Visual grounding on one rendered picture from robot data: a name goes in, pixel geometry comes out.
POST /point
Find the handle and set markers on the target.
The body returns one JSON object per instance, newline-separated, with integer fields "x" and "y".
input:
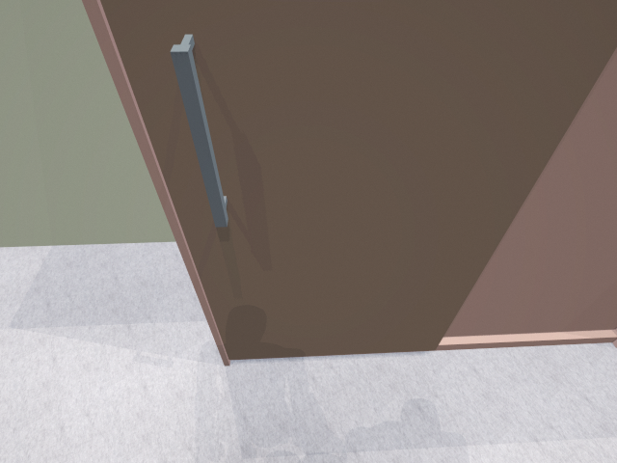
{"x": 188, "y": 82}

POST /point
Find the wardrobe door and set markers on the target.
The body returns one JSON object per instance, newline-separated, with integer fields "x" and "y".
{"x": 373, "y": 152}
{"x": 555, "y": 269}

